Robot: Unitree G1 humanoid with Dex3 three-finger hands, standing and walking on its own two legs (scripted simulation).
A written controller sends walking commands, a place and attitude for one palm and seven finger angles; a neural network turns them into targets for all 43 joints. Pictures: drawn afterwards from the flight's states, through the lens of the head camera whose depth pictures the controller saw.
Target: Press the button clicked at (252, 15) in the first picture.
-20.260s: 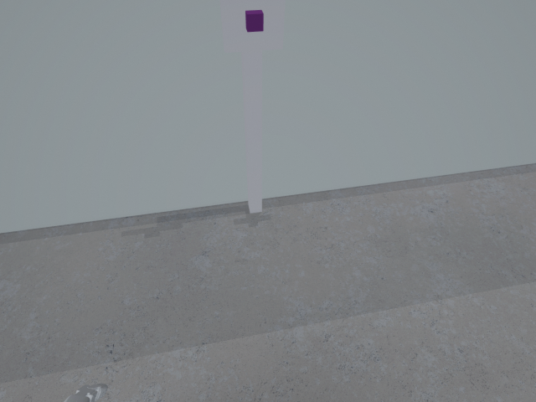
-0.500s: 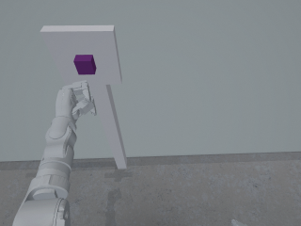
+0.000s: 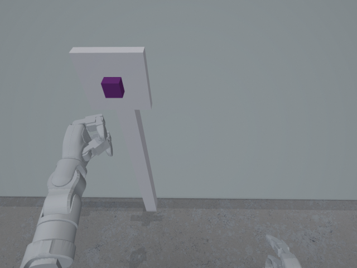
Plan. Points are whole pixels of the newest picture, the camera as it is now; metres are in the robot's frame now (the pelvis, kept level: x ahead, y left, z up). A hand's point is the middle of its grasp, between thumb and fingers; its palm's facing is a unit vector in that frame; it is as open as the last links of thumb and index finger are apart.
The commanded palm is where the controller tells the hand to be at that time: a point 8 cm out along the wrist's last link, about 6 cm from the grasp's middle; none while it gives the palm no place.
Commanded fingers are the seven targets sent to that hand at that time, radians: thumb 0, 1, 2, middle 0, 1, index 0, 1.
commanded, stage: draw the hand back to the body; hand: left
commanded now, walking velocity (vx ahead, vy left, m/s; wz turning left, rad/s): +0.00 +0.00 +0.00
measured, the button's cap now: (113, 86) +0.52 +0.20 +0.14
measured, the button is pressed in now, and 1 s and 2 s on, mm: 0 0 0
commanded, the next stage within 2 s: step back with the hand held close in 1.26 s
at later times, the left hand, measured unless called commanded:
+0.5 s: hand (68, 176) +0.25 +0.21 +0.14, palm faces +0.27 -0.93 -0.24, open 3.1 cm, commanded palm +0.21 +0.26 +0.16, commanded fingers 0.00 0.90 0.90 -1.30 -1.50 -1.30 -1.50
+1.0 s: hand (15, 203) +0.18 +0.26 +0.17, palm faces +0.40 -0.83 -0.39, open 3.1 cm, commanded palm +0.13 +0.30 +0.19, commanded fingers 0.00 0.90 0.90 -1.30 -1.50 -1.30 -1.50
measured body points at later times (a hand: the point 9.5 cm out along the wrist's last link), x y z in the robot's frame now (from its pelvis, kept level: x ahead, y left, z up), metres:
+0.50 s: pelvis -0.01 +0.00 +0.01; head -0.02 -0.02 +0.46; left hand +0.23 +0.26 +0.16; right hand +0.18 -0.22 -0.07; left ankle -0.02 +0.10 -0.73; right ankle +0.01 -0.09 -0.73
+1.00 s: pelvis +0.01 +0.02 +0.02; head -0.02 +0.00 +0.47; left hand +0.15 +0.30 +0.19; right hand +0.20 -0.20 -0.06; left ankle -0.02 +0.10 -0.73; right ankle +0.01 -0.08 -0.73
